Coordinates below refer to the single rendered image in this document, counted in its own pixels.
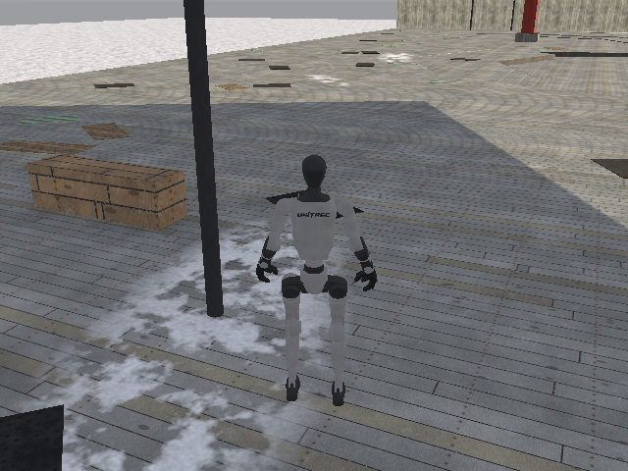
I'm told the robot right hand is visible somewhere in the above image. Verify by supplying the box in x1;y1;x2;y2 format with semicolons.
354;269;377;291

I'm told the humanoid robot head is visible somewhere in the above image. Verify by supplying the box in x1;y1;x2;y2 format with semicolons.
297;155;331;202

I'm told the robot right upper arm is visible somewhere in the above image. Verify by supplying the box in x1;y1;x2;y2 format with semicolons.
335;198;364;252

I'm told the robot right forearm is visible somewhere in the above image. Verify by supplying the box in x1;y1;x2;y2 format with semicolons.
354;236;375;274

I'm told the robot left hand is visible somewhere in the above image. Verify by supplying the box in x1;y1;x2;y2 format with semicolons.
256;264;278;283

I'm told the robot left forearm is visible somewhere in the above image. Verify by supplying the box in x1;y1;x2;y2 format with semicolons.
258;236;277;269

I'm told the robot left upper arm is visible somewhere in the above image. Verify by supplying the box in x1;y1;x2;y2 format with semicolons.
266;197;293;251

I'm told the left robot shin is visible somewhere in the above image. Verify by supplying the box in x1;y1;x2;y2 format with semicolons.
286;320;299;388

